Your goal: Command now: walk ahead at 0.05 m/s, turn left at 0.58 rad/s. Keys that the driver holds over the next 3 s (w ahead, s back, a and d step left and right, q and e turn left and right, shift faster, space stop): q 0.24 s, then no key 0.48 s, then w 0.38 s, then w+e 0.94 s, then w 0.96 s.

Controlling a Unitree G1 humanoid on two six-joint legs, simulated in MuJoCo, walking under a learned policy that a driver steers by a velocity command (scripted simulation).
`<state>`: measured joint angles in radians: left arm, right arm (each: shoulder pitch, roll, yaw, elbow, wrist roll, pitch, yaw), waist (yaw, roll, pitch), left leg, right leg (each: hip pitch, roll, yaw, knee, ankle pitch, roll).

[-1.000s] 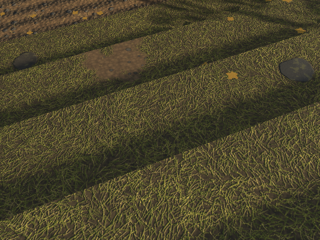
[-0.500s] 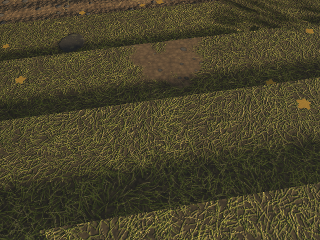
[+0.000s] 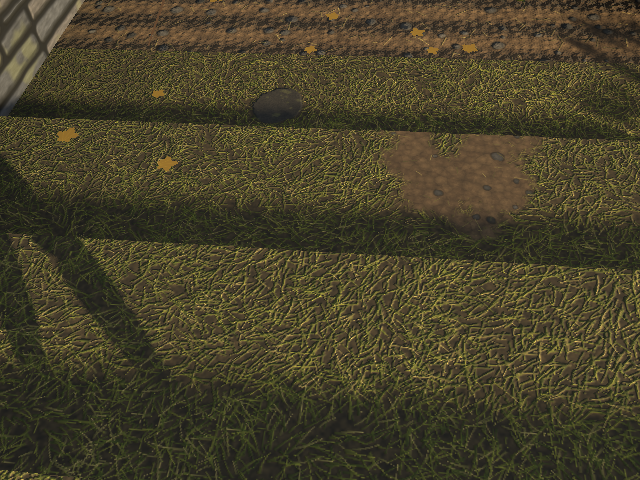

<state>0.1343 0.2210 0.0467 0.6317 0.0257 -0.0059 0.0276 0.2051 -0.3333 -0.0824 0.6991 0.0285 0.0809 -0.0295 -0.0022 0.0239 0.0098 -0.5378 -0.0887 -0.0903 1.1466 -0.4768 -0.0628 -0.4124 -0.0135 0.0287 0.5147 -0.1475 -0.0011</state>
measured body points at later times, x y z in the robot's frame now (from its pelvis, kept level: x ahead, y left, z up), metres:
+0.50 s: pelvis +0.00 +0.03 +0.01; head +0.02 +0.06 +0.45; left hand +0.08 +0.33 -0.10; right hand +0.19 -0.19 -0.09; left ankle -0.01 +0.13 -0.73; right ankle +0.04 -0.12 -0.70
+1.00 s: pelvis +0.05 +0.04 -0.01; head +0.05 +0.05 +0.44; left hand +0.06 +0.31 -0.13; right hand +0.19 -0.22 -0.12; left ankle +0.01 +0.13 -0.73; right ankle +0.03 -0.11 -0.73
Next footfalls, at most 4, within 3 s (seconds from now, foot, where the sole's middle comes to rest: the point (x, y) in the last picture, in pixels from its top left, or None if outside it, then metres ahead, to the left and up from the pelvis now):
0.22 left None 0.03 0.13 -0.77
0.58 right None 0.07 -0.10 -0.77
1.36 right None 0.33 -0.04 -0.77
1.96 left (245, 419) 0.68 0.25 -0.94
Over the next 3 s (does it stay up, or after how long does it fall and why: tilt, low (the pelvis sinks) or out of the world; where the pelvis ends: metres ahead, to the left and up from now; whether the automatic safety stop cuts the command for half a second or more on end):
stays up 1.05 0.06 -0.19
